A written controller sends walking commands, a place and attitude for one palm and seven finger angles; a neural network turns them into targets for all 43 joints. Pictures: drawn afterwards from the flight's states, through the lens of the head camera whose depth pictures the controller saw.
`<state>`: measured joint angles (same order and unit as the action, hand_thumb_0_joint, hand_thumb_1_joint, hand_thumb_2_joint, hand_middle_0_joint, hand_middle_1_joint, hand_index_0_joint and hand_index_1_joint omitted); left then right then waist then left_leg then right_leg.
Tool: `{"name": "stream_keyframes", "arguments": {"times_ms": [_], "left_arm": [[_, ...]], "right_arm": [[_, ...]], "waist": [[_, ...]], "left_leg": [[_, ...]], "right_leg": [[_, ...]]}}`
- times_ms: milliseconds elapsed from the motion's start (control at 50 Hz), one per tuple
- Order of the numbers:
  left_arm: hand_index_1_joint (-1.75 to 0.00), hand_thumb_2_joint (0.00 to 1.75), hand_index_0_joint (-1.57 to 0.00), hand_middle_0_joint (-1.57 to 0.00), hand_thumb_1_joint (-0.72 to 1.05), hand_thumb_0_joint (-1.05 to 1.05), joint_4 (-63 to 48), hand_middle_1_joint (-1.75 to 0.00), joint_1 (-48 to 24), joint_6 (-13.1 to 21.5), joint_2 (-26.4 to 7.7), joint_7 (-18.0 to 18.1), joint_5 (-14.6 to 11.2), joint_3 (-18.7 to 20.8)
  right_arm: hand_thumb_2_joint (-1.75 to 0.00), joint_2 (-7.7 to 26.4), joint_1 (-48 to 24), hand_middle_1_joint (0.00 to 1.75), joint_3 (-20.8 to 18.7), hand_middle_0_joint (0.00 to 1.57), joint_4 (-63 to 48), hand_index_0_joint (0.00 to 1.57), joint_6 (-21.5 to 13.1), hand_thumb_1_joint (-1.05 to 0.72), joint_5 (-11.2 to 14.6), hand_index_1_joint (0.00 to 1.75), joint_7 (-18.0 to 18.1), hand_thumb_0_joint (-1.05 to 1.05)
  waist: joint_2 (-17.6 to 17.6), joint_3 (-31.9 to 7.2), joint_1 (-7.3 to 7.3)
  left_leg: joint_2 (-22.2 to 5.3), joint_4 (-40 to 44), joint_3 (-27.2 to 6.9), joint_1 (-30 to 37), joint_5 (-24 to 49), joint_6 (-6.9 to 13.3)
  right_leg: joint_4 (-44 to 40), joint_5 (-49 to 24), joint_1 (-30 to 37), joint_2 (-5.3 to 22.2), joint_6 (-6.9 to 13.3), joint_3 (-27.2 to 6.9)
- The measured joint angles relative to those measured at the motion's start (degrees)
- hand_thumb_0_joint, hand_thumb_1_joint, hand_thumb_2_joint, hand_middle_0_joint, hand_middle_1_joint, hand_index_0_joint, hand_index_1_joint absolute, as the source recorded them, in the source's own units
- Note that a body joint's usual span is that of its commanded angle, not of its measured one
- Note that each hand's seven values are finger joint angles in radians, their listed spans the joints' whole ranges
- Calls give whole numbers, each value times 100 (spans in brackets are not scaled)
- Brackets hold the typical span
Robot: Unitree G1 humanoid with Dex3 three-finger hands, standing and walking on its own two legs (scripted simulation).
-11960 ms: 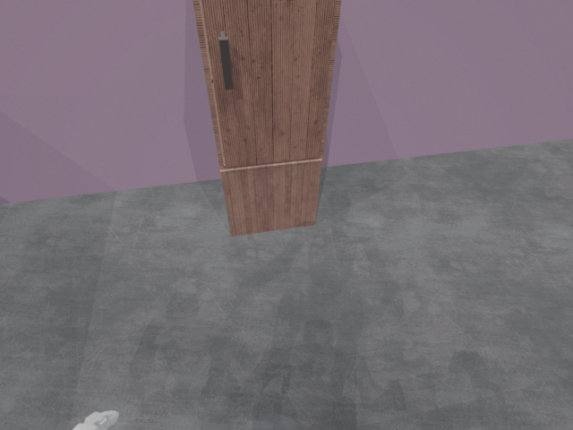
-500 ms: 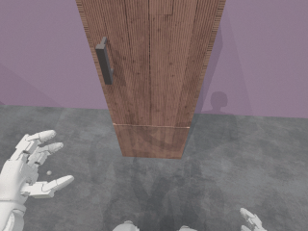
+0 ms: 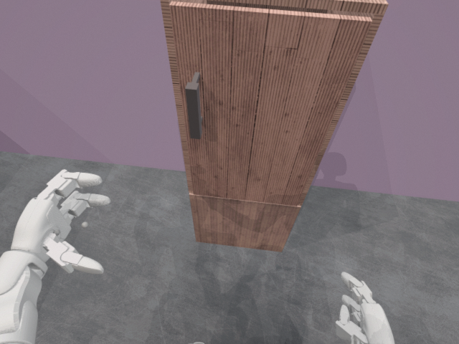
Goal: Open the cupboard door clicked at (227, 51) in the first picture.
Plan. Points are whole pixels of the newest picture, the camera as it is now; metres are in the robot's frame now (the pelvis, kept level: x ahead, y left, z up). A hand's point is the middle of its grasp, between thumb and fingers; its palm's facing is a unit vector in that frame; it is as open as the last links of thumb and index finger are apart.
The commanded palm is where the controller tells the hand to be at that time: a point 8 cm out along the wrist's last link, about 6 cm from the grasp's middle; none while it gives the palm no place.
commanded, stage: raise the hand with hooked fingers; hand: left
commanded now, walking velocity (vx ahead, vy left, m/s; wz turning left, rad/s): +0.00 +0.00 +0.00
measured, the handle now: (196, 106) +0.57 +0.13 +0.08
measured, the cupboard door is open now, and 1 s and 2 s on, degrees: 0 0 0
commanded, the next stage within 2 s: move the hooked fingers beside the handle in 0.68 s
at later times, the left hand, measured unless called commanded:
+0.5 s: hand (89, 205) +0.29 +0.25 +0.10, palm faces -0.01 -1.00 -0.03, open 14.0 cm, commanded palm +0.26 +0.30 +0.10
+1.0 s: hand (110, 192) +0.32 +0.23 +0.10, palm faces -0.01 -1.00 -0.02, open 14.0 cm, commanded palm +0.30 +0.28 +0.10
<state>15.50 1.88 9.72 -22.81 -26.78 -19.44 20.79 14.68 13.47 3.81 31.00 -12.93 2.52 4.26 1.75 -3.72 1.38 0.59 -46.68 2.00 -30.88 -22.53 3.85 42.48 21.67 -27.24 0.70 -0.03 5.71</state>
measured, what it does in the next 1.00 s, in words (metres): stands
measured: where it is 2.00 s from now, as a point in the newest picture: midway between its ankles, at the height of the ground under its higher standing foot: outside the picture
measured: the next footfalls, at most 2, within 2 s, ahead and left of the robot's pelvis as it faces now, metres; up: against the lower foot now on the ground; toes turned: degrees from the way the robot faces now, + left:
none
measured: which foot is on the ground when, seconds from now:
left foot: down 0.00-1.00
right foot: down 0.00-1.00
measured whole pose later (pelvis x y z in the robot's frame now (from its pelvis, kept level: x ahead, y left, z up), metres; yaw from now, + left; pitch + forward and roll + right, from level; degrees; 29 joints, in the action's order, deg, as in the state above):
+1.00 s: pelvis -0.01 -0.04 +0.00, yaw +0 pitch +6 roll -1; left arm 32.0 -13.8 12.1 -25.8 -30.3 -19.1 24.0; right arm 16.7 14.7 3.0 34.3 -11.3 3.3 5.9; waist 1.6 -1.7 0.0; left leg -1.2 -44.4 0.8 -30.2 -20.7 0.9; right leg 41.6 21.0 -27.2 -1.3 2.9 6.6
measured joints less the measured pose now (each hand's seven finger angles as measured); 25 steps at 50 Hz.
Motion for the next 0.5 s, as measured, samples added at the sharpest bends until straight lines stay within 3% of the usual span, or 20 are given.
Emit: {"name": "stream_keyframes", "arguments": {"times_ms": [120, 280, 500], "left_arm": [[-119, 30, -30, -30, -49, -1, 174, -120, -444, 181, -151, -113, -20, 234], [-119, 30, -30, -30, -50, -1, 832, -120, -861, -212, -468, -473, -66, 379], [-119, 30, -30, -30, -50, -1, 702, -120, -615, 83, -201, -329, -61, 424]], "right_arm": [[-90, 8, 118, 30, 42, 21, 174, 20, 61, -90, -22, 30, 35, 2], [-90, 143, 279, 30, -19, 21, 213, 20, 168, -90, 37, 30, 79, 2], [-90, 199, 359, 30, -121, 21, 174, 20, 165, -90, -1, 30, 10, 2]], "waist": [[-47, 89, 20], [7, 78, -116], [-65, 97, -145]], "left_leg": [[5, 151, -26, 155, 71, -14], [-5, 376, 4, 272, 190, -34], [-84, 425, 27, 311, 222, -128]], "right_leg": [[-172, -75, 172, -8, 12, 23], [-350, -179, 250, -26, 37, -11], [-313, -175, 225, -103, 139, -41]]}}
